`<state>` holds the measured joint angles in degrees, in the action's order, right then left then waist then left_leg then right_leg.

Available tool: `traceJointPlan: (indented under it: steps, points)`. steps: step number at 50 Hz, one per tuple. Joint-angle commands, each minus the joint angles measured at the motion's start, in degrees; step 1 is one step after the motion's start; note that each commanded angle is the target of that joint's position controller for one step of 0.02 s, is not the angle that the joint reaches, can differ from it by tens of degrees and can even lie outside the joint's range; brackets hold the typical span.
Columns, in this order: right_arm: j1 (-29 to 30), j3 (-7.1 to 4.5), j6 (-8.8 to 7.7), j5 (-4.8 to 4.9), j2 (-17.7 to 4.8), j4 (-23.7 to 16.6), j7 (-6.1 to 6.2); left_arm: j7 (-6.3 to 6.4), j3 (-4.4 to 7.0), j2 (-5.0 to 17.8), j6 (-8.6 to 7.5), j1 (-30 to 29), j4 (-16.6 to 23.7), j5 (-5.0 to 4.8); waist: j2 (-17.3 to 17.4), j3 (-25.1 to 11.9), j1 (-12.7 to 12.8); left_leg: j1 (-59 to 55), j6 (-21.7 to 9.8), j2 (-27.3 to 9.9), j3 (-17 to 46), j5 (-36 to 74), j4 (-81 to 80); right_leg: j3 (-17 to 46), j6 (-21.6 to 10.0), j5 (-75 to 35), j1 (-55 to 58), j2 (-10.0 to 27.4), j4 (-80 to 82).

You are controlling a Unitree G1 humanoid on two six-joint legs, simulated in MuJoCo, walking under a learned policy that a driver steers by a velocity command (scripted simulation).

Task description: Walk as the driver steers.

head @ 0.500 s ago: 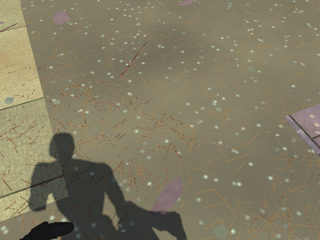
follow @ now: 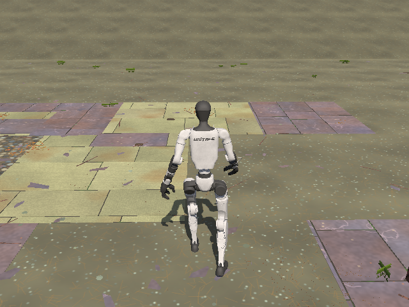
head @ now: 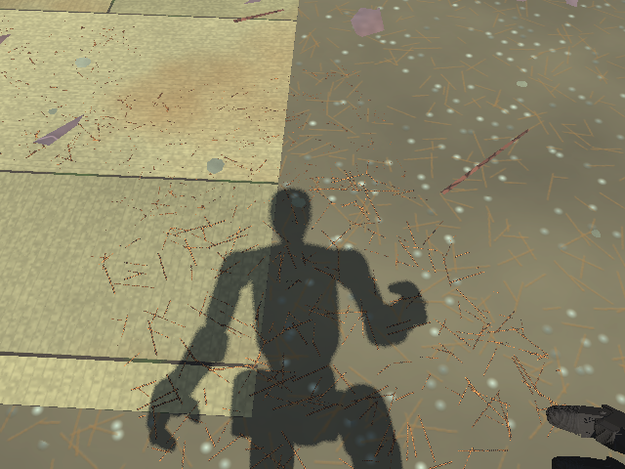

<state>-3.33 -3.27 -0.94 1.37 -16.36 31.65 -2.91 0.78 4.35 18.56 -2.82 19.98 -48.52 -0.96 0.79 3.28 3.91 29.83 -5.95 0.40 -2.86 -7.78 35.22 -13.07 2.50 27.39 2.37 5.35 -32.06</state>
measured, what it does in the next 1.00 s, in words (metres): walks ahead, turning left: right foot, then left foot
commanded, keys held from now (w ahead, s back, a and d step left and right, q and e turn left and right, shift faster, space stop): w+q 0.76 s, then w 0.24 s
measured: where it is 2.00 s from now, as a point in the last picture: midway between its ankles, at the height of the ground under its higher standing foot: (196, 223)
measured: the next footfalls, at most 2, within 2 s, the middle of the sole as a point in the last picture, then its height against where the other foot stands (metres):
right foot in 0.48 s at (380, 457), level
left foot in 0.98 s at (209, 384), level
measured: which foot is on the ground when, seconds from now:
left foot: down 0.00-0.48, up 0.50-0.96, down 0.98-1.00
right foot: down 0.00-0.00, up 0.02-0.46, down 0.48-0.98, up 1.00-1.00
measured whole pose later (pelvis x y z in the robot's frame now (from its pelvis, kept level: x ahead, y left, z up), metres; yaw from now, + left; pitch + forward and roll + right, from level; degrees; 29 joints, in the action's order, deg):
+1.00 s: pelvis +0.52 +0.12 +0.01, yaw +32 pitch +2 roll -2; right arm -2.6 -2.5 -1.9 0.6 -15.3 32.9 -2.2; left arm -0.2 3.8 17.9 -3.0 21.3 -51.4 -1.3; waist 0.5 3.0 4.3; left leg 28.2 -4.6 -0.4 -0.9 -5.3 32.4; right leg -10.9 2.4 26.3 2.5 5.1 -27.8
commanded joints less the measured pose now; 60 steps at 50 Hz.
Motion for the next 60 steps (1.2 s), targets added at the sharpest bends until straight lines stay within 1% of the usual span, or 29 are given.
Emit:
traceJointPlan:
  steps: [1,2,3,4,5,8,11,15,20,22,23,24,25,26,27,29,31,36,41,45,47,49,50,51,52,53,54,56,60]
  points:
    - [-19.5,-5.75,-0.33,0.39,-18.39,-0.49,1.39,-0.5,-1.15,2.0,-2.67,1.8,9.05,1.75,16.77,-25.05,-6.76,-54.39,-19.41,-19.48,49.73,-12.88,-14.11,12.47,-1.15,7.79,-42.78,-8.01,-47.31]
    - [-19.73,-4.44,-1.16,0.01,-13.01,-0.61,0.89,-1.21,0.26,8.14,-4.28,-5.5,9.64,-0.33,7.1,-22.75,-11.08,-52.03,-16.1,-18.78,47.9,-17.32,-18.85,19.54,-2.02,3.27,-48.87,-4.58,-49.24]
    - [-17.9,-3.77,-1.87,-0.36,-11.19,0.07,0.93,-1.44,0.16,8.19,-5.1,-8.99,11.12,-1.51,5.43,-14.43,-10.05,-44.49,-13.9,-16.9,40.08,-14.16,-19.33,18.33,-3.04,-2.04,-50.5,-2.67,-45.97]
    - [-14.29,-3.31,-2.29,-0.43,-10.02,-0.06,0.97,-0.94,-0.11,7.07,-5.32,-9.01,10.51,-0.45,-0.49,-9.63,-7.0,-35.38,-12.14,-14.43,33.92,-6.82,-19.32,18.3,-2.85,-6.27,-47.33,-0.27,-41.01]
    - [-11.21,-2.86,-2.44,-0.72,-8.55,-0.44,1.14,-0.58,0.2,7.33,-5.04,-8.32,10.0,0.96,-0.3,-7.71,-4.81,-29.04,-11.23,-12.31,29.28,-0.02,-19.6,18.54,-2.29,-8.58,-43.37,1.22,-36.32]
    - [-9.36,-2.5,-2.78,-1.13,-7.98,-0.22,1.92,-0.66,0.19,6.05,-3.31,-6.61,9.33,1.87,1.63,-6.07,-2.36,-20.05,-11.56,-9.82,23.91,10.17,-21.97,17.48,-0.09,-11.55,-37.96,1.61,-30.83]
    - [-11.89,-2.88,-2.72,-0.83,-9.4,1.61,3.09,-0.54,-0.59,3.79,-2.65,-12.04,10.83,2.22,1.26,-3.86,-3.77,-16.46,-10.6,-7.5,19.65,12.56,-22.29,16.54,1.99,-19.77,-38.79,0.16,-20.72]
    - [-15.26,-3.12,-2.02,-0.21,-10.12,3.7,3.82,-1.42,-1.51,1.84,-3.2,-20.84,12.74,1.52,2.97,-2.63,-7.26,-14.11,-7.04,-4.73,18.05,5.25,-21.02,16.06,1.99,-32.59,-32.93,-3.63,-4.06]
    - [-18.01,-3.17,-1.31,0.28,-9.53,5.82,4.12,-2.43,-0.34,4.71,-4.18,-23.07,13.95,0.61,5.0,-2.6,-7.35,-20.85,-5.64,-7.74,25.93,1.04,-14.56,18.66,-0.2,-28.25,-29.75,-5.05,3.38]
    - [-17.0,-3.19,-0.87,0.1,-9.11,5.79,4.16,-2.29,0.52,5.76,-4.63,-18.5,12.96,0.47,6.85,-3.55,-4.71,-21.69,-4.42,-7.49,27.78,3.62,-10.45,17.52,-2.26,-23.77,-23.7,-5.46,5.4]
    - [-16.75,-2.55,-0.87,-0.1,-7.27,5.51,4.03,-1.9,1.4,7.12,-4.9,-13.1,11.83,0.88,6.3,-6.83,-1.98,-20.26,-2.69,-4.76,26.08,6.17,-4.38,17.45,-4.16,-23.91,-14.95,-4.39,7.01]
    - [-17.06,-1.24,-1.04,-0.87,-3.82,4.53,3.8,-1.42,2.26,9.97,-5.1,-4.75,11.21,1.87,0.93,-14.86,1.43,-13.85,-0.51,-1.38,21.7,0.04,10.87,25.72,-7.91,-21.37,-0.17,4.65,5.62]
    - [-24.93,-0.22,-1.44,0.78,-0.86,3.12,3.81,-1.52,3.37,14.18,-4.26,0.81,9.08,2.4,-18.11,-22.46,-1.49,6.7,3.81,6.58,13.57,-24.9,29.76,52.12,-17.49,-8.03,18.49,17.56,10.56]
    - [-24.7,-1.08,-1.51,1.24,-6.66,4.33,4.08,-1.94,2.39,9.11,-3.96,0.23,9.54,0.82,-14.64,-19.48,-0.46,14.21,4.74,1.97,14.43,-25.3,37.96,59.08,-17.09,4.96,17.2,18.91,14.08]
    - [-18.3,-2.09,-1.22,0.89,-9.96,3.91,4.06,-1.63,1.44,5.62,-3.57,-2.2,10.13,0.72,-9.24,-11.97,1.1,16.14,5.24,-0.06,13.5,-19.79,40.08,50.0,-14.45,4.06,10.45,16.35,15.08]
    - [-12.66,-2.33,-0.97,-0.36,-9.04,2.51,3.97,-1.33,0.57,3.48,-2.89,-6.76,9.93,1.5,-5.03,-4.38,-0.51,13.52,5.74,-3.44,11.3,-12.99,36.81,36.73,-12.5,-10.08,-1.73,11.72,16.94]
    - [-13.29,-2.21,-0.51,0.32,-6.68,2.29,3.35,-1.06,0.21,2.38,-3.18,-7.79,9.18,1.73,-7.59,-2.92,-2.42,9.41,5.6,-5.6,10.18,-10.54,33.63,29.01,-11.78,-16.09,-7.21,9.02,19.76]
    - [-9.34,-1.25,0.17,-0.14,-3.63,0.52,2.84,-1.0,1.34,5.39,-3.72,-6.81,6.52,1.23,-5.36,-1.56,-2.44,12.29,6.72,-7.12,8.67,-4.02,24.06,19.31,-13.91,-26.36,-7.27,10.16,23.37]
    - [-1.32,-0.15,-1.05,-0.22,-1.64,-0.9,1.25,-0.96,1.45,7.08,-2.91,-4.46,4.2,0.57,-3.77,0.14,0.31,7.13,5.6,-5.5,4.8,7.48,7.62,10.32,-12.2,-30.36,-6.62,8.26,23.89]
    - [3.24,-0.27,-1.41,-0.15,-2.72,-2.83,0.34,-1.28,1.99,9.35,-1.79,-1.12,1.57,-0.89,-4.08,2.06,0.3,5.15,3.14,-3.74,2.88,2.83,0.08,9.44,-11.7,-34.96,-0.92,11.14,22.48]
    - [0.38,-1.28,-1.39,-0.76,-4.82,-2.57,0.29,-1.07,2.27,10.88,-1.13,-1.36,0.86,-1.39,-5.72,-0.86,-2.85,-1.95,0.97,-0.88,0.43,-1.63,-2.58,7.72,-10.55,-52.32,1.5,11.35,15.65]
    - [-15.5,-4.14,-1.0,-0.79,-9.86,2.22,1.15,-0.54,1.25,9.21,-0.77,-1.34,0.68,-0.88,-4.54,-10.33,-11.35,-27.46,-2.03,1.66,0.02,3.06,-5.62,3.47,-7.15,-57.32,-7.48,7.39,-4.62]
    - [-23.48,-5.39,-0.49,-1.06,-15.28,3.56,2.32,-0.62,-0.56,4.29,-1.26,-0.02,2.9,1.37,5.9,-18.1,-12.54,-47.28,-7.05,-11.71,19.71,3.03,-4.67,2.32,-4.03,-30.79,-26.06,2.63,-25.55]
    - [-22.34,-4.82,-0.97,-0.81,-16.91,2.97,2.08,-1.24,-1.98,1.12,-2.54,4.29,3.15,1.12,13.65,-26.53,-8.45,-53.98,-14.95,-22.35,45.63,-5.03,-13.49,12.07,-2.46,7.45,-38.76,-5.6,-39.84]
    - [-20.88,-3.43,-1.62,-0.77,-11.52,3.1,1.6,-1.7,-0.33,6.97,-3.2,-1.61,3.37,-1.05,6.64,-21.78,-10.89,-50.07,-12.7,-20.79,41.38,-8.17,-16.05,17.38,-2.85,5.22,-44.23,-2.76,-43.83]
    - [-17.81,-2.79,-2.12,-0.8,-10.01,3.53,1.48,-1.81,-0.23,7.29,-3.69,-5.88,5.09,-1.95,6.33,-13.13,-9.86,-42.01,-10.6,-18.39,32.01,-3.91,-17.0,16.0,-3.59,0.1,-46.63,-0.55,-42.2]
    - [-14.32,-2.32,-2.43,-0.8,-8.47,3.77,1.43,-1.34,-0.36,6.3,-3.86,-7.09,4.82,-1.03,2.83,-9.32,-7.74,-34.59,-8.96,-15.71,26.06,0.82,-17.9,15.63,-3.61,-4.84,-44.76,1.67,-38.56]
    - [-10.49,-1.48,-3.01,-1.64,-5.78,3.53,1.31,-1.37,-0.15,5.54,-2.95,-4.89,3.89,0.04,4.22,-6.58,-4.03,-25.17,-8.11,-12.67,19.76,7.37,-21.6,16.32,-2.9,-10.67,-38.52,3.75,-34.3]
    - [-10.88,-1.83,-4.44,-1.45,-6.82,5.74,1.84,-1.17,-0.57,2.96,-1.17,-6.5,4.15,0.7,2.5,-3.67,-2.85,-20.7,-9.3,-12.05,14.23,12.28,-26.5,15.82,-0.55,-17.57,-39.48,3.73,-26.96]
